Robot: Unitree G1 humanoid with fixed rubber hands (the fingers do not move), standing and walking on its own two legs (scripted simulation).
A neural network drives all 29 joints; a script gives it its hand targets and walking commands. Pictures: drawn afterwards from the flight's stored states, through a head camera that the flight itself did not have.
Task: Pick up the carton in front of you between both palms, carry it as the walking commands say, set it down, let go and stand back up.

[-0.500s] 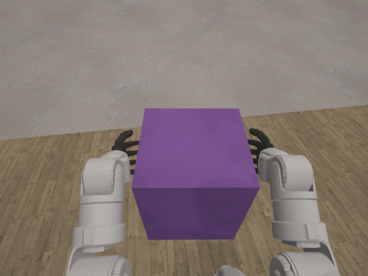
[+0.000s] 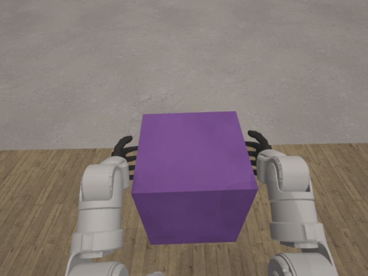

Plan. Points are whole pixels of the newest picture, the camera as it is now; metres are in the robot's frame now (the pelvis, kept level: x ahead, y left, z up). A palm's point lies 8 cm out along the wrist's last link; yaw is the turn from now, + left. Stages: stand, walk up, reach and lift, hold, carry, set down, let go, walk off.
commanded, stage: carry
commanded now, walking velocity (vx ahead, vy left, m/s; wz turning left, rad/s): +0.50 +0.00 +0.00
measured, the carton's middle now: (191, 180) +0.35 +0.02 +0.01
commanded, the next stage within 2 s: none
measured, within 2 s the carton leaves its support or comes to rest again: neither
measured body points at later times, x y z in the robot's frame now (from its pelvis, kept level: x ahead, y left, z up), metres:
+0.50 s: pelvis +0.30 +0.05 -0.04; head +0.33 +0.06 +0.41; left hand +0.67 +0.17 +0.04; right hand +0.65 -0.13 +0.04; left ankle +0.33 +0.08 -0.77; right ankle +0.27 -0.09 -0.69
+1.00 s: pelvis +0.61 +0.00 -0.09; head +0.63 -0.01 +0.36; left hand +0.95 +0.16 -0.01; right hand +0.97 -0.14 -0.01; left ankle +0.52 +0.12 -0.72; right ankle +0.65 -0.03 -0.81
